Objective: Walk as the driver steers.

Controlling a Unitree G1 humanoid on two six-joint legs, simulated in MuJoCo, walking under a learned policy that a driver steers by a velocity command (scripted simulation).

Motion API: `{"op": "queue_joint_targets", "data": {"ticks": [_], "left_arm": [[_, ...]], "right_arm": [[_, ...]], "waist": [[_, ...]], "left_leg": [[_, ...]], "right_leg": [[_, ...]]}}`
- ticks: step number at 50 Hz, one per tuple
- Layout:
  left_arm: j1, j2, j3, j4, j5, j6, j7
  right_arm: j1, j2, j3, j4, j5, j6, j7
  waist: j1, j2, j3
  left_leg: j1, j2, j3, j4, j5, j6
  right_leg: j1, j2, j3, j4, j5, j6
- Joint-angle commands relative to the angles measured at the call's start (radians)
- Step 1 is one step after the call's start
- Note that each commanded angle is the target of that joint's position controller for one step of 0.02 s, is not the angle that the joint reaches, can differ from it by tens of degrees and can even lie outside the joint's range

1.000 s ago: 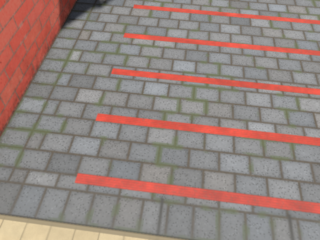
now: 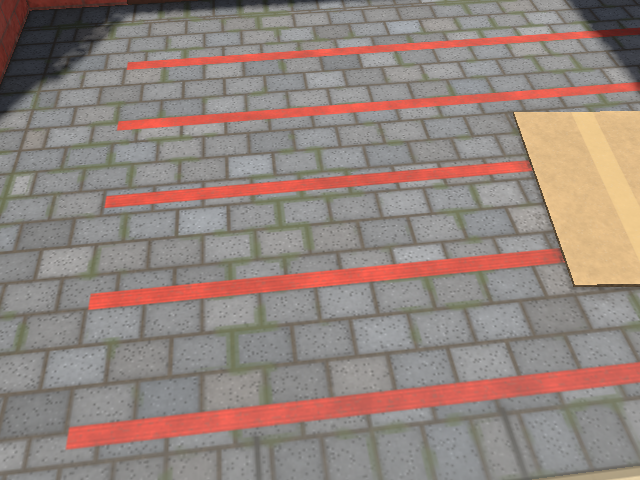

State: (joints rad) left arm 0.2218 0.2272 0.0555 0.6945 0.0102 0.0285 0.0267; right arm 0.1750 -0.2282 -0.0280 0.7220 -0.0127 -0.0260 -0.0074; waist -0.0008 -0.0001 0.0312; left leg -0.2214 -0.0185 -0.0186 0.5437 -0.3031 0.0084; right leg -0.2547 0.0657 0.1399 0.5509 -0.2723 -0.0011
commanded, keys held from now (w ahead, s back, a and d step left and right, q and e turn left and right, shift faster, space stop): no key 0.10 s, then w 0.90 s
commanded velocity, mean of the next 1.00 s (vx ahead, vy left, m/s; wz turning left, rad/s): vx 0.33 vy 0.00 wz -0.01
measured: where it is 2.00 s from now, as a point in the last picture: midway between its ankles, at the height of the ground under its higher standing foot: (307, 325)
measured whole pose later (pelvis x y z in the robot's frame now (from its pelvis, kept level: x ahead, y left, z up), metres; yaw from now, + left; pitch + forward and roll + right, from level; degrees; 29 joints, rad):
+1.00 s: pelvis +0.35 +0.05 +0.01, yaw +0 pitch +1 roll +1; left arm 0.26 0.30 0.05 0.75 -0.02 -0.07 0.01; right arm 0.28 -0.27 -0.05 0.80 -0.01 -0.09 0.03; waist -0.02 -0.04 0.03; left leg -0.25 -0.07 0.05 0.38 -0.15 0.08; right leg -0.57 -0.10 0.05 1.14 -0.26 -0.02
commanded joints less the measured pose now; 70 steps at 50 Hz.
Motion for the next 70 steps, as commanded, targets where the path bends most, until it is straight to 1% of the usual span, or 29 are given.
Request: {"op": "queue_joint_targets", "data": {"ticks": [1, 5, 8, 13, 17, 18, 19, 20, 21, 23, 26, 30, 36, 39, 40, 41, 42, 43, 45, 47, 50, 56, 61, 64, 66, 67, 68, 69, 70], "left_arm": [[-0.018, 0.105, 0.027, -0.072, 0.000, -0.014, 0.007], [-0.014, 0.098, 0.026, -0.069, 0.000, -0.012, 0.011], [0.011, 0.095, 0.027, -0.058, -0.007, -0.010, 0.014], [-0.062, 0.068, 0.019, -0.094, -0.035, -0.088, -0.009], [0.129, 0.077, 0.037, -0.010, -0.026, -0.111, -0.030], [0.232, 0.137, 0.055, 0.006, -0.024, -0.114, -0.024], [0.322, 0.243, 0.083, 0.015, -0.025, -0.118, -0.032], [0.325, 0.201, 0.066, 0.013, -0.015, -0.127, -0.036], [0.278, 0.156, 0.049, 0.004, -0.011, -0.132, -0.033], [0.222, 0.135, 0.039, -0.009, -0.011, -0.127, -0.032], [0.221, 0.101, 0.021, 0.005, -0.014, -0.111, -0.029], [0.247, 0.147, 0.025, 0.032, -0.022, -0.101, -0.010], [0.253, 0.195, 0.036, 0.075, -0.038, -0.101, -0.012], [0.224, 0.210, 0.039, 0.076, -0.024, -0.081, -0.008], [0.224, 0.190, 0.028, 0.060, -0.009, -0.079, -0.004], [0.367, 0.041, -0.014, 0.038, -0.010, -0.093, -0.014], [0.361, 0.089, -0.009, 0.069, -0.030, -0.116, -0.019], [0.234, 0.173, 0.016, 0.038, -0.062, -0.126, -0.024], [0.102, 0.173, 0.015, 0.006, -0.038, -0.133, -0.017], [0.147, 0.143, 0.015, 0.022, -0.027, -0.113, -0.015], [0.127, 0.121, 0.011, 0.021, -0.017, -0.091, -0.010], [-0.105, 0.092, -0.006, -0.041, -0.012, -0.115, -0.024], [-0.272, 0.093, -0.013, -0.104, -0.024, -0.131, -0.056], [-0.261, 0.123, -0.004, -0.116, -0.023, -0.144, -0.070], [-0.107, 0.172, 0.021, -0.078, -0.020, -0.152, -0.063], [0.057, 0.227, 0.044, -0.041, -0.010, -0.153, -0.052], [0.212, 0.327, 0.069, -0.025, 0.014, -0.148, -0.040], [0.245, 0.281, 0.060, -0.007, 0.003, -0.136, -0.041], [0.192, 0.202, 0.037, -0.015, -0.004, -0.129, -0.037]], "right_arm": [[-0.021, -0.102, -0.025, -0.062, 0.001, -0.017, 0.000], [-0.012, -0.100, -0.024, -0.049, 0.003, -0.019, 0.000], [0.015, -0.121, -0.030, -0.031, 0.011, -0.013, -0.007], [0.099, -0.200, -0.051, 0.002, 0.029, -0.028, -0.020], [0.002, -0.156, -0.033, -0.019, 0.041, -0.024, -0.003], [-0.033, -0.101, -0.016, -0.039, 0.039, -0.032, 0.000], [-0.052, -0.087, -0.012, -0.081, 0.044, -0.053, -0.003], [-0.062, -0.145, -0.030, -0.088, 0.054, -0.067, -0.004], [-0.027, -0.159, -0.036, -0.074, 0.065, -0.074, 0.005], [-0.027, -0.137, -0.031, -0.054, 0.047, -0.080, 0.020], [-0.054, -0.103, -0.024, -0.051, 0.033, -0.073, 0.045], [-0.196, -0.059, -0.001, -0.097, 0.026, -0.075, 0.056], [-0.246, -0.127, -0.019, -0.125, 0.038, -0.077, 0.068], [-0.006, -0.200, -0.060, -0.064, 0.032, -0.069, 0.051], [0.172, -0.240, -0.075, -0.026, 0.029, -0.064, 0.037], [0.277, -0.349, -0.096, -0.004, 0.005, -0.064, 0.034], [0.284, -0.264, -0.075, 0.004, 0.017, -0.064, 0.039], [0.192, -0.216, -0.060, -0.001, 0.024, -0.065, 0.035], [0.064, -0.171, -0.046, -0.015, 0.012, -0.065, 0.035], [0.021, -0.142, -0.039, -0.015, -0.005, -0.077, 0.040], [0.037, -0.153, -0.043, 0.013, 0.009, -0.095, 0.040], [0.138, -0.199, -0.048, 0.059, 0.024, -0.079, 0.018], [0.255, -0.211, -0.047, 0.111, 0.034, -0.050, 0.014], [0.259, -0.232, -0.055, 0.119, 0.035, -0.029, 0.004], [0.223, -0.246, -0.057, 0.111, 0.034, -0.022, 0.001], [0.212, -0.212, -0.043, 0.096, 0.023, -0.026, 0.002], [0.271, -0.109, -0.012, 0.055, 0.013, -0.042, 0.006], [0.330, -0.091, -0.003, 0.066, 0.034, -0.057, 0.009], [0.255, -0.201, -0.035, 0.059, 0.061, -0.061, 0.009]], "waist": [[-0.003, -0.012, -0.055], [-0.001, -0.004, -0.051], [-0.003, 0.036, -0.020], [-0.033, 0.155, 0.120], [0.069, 0.117, 0.035], [0.107, -0.008, 0.002], [0.123, -0.265, -0.021], [0.116, -0.236, 0.002], [0.075, -0.148, 0.037], [0.052, -0.047, 0.038], [0.042, -0.081, 0.029], [0.075, -0.080, 0.064], [0.045, -0.104, 0.081], [-0.090, -0.117, -0.099], [-0.161, -0.077, -0.229], [-0.098, 0.231, -0.409], [-0.117, 0.268, -0.469], [-0.105, 0.191, -0.254], [-0.046, 0.039, -0.082], [0.016, 0.089, -0.065], [0.033, 0.070, -0.025], [-0.044, 0.033, 0.023], [-0.104, 0.027, 0.059], [-0.069, 0.057, 0.037], [0.026, 0.075, -0.057], [0.102, 0.063, -0.192], [0.123, -0.115, -0.382], [0.111, -0.284, -0.502], [0.124, -0.176, -0.345]], "left_leg": [[-0.004, 0.064, -0.064, -0.091, 0.120, 0.027], [-0.013, 0.063, -0.064, -0.099, 0.115, 0.026], [-0.041, 0.056, -0.088, -0.141, -0.263, 0.064], [-0.036, 0.329, -0.472, -0.352, -0.489, 0.245], [-0.205, 0.166, -0.204, -0.203, -0.221, 0.135], [-0.305, 0.077, -0.091, 0.014, -0.112, 0.076], [-0.476, -0.030, 0.032, 0.326, -0.120, 0.017], [-0.606, -0.013, -0.059, 0.532, -0.271, 0.019], [-0.677, 0.036, -0.091, 0.628, -0.211, 0.043], [-0.707, 0.093, -0.072, 0.616, -0.042, 0.065], [-0.627, 0.115, -0.014, 0.516, 0.081, 0.030], [-0.504, 0.083, 0.041, 0.212, 0.261, -0.019], [-0.348, 0.051, 0.022, 0.003, 0.314, 0.035], [-0.021, -0.024, 0.082, -0.013, 0.247, 0.105], [0.284, 0.075, -0.019, 0.034, 0.244, 0.147], [0.656, 0.363, -0.529, -0.052, 0.005, 0.316], [0.651, 0.398, -0.811, -0.258, -0.181, 0.331], [0.496, 0.369, -0.659, -0.279, -0.222, 0.274], [0.178, 0.293, -0.414, -0.310, -0.024, 0.229], [0.025, 0.238, -0.306, -0.369, 0.082, 0.229], [-0.038, 0.217, -0.203, -0.423, 0.177, 0.250], [0.037, 0.179, -0.080, -0.434, 0.297, 0.207], [0.190, 0.229, -0.113, -0.369, 0.311, 0.203], [0.267, 0.261, -0.166, -0.282, 0.403, 0.182], [0.239, 0.217, -0.145, -0.115, 0.632, 0.151], [0.112, 0.161, -0.111, 0.094, 0.599, 0.118], [-0.250, 0.028, -0.037, 0.477, 0.259, 0.048], [-0.449, -0.037, -0.097, 0.694, -0.272, 0.022], [-0.535, 0.024, -0.138, 0.773, -0.229, 0.021]], "right_leg": [[0.028, -0.074, 0.070, -0.079, 0.180, -0.023], [0.043, -0.073, 0.066, -0.076, 0.191, -0.020], [-0.017, -0.018, 0.006, -0.047, -0.203, -0.035], [-0.224, -0.057, -0.106, 0.172, -0.138, -0.038], [0.203, -0.033, -0.132, -0.060, -0.006, -0.071], [0.313, -0.147, 0.070, -0.160, -0.100, -0.118], [0.413, -0.346, 0.453, -0.313, -0.201, -0.247], [0.420, -0.427, 0.609, -0.358, -0.175, -0.327], [0.429, -0.417, 0.521, -0.335, -0.142, -0.314], [0.420, -0.354, 0.344, -0.355, -0.047, -0.252], [0.343, -0.279, 0.150, -0.393, 0.229, -0.210], [0.222, -0.225, 0.010, -0.430, 0.285, -0.193], [0.266, -0.303, -0.009, -0.398, 0.369, -0.162], [0.287, -0.256, -0.073, -0.069, 0.829, -0.108], [0.098, -0.215, -0.091, 0.187, 0.671, -0.076], [-0.290, -0.033, -0.108, 0.626, 0.033, 0.000], [-0.399, -0.005, 0.031, 0.768, -0.281, -0.008], [-0.503, -0.068, 0.003, 0.819, -0.221, -0.018], [-0.446, -0.161, -0.052, 0.714, -0.057, -0.030], [-0.332, -0.205, -0.042, 0.651, 0.014, -0.028], [-0.354, -0.218, -0.062, 0.565, 0.077, -0.004], [-0.399, -0.191, -0.102, 0.174, 0.388, 0.015], [-0.422, -0.149, -0.114, 0.006, 0.365, 0.001], [-0.358, -0.118, -0.105, -0.063, 0.250, -0.024], [-0.104, -0.073, -0.145, -0.116, 0.216, -0.061], [0.184, -0.134, -0.101, -0.068, 0.257, -0.106], [0.616, -0.400, 0.234, -0.040, 0.229, -0.224], [0.727, -0.521, 0.555, -0.166, 0.077, -0.305], [0.609, -0.482, 0.452, -0.206, -0.003, -0.257]]}}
